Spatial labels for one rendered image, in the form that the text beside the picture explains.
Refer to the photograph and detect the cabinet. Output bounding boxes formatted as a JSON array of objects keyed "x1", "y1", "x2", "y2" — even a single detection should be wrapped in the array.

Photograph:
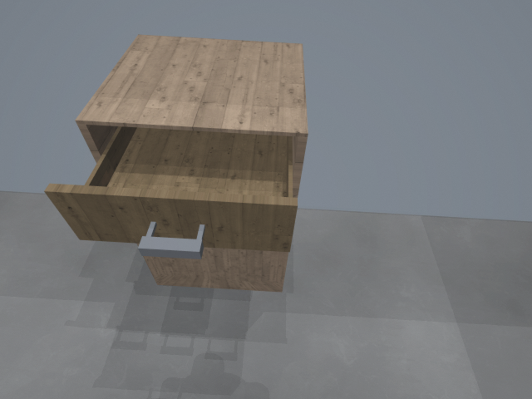
[{"x1": 75, "y1": 34, "x2": 308, "y2": 292}]

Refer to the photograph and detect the handle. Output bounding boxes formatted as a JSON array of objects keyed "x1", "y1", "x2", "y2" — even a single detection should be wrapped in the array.
[{"x1": 138, "y1": 222, "x2": 205, "y2": 259}]

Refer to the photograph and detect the drawer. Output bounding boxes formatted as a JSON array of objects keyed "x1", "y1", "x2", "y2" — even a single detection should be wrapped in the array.
[{"x1": 44, "y1": 126, "x2": 298, "y2": 252}]

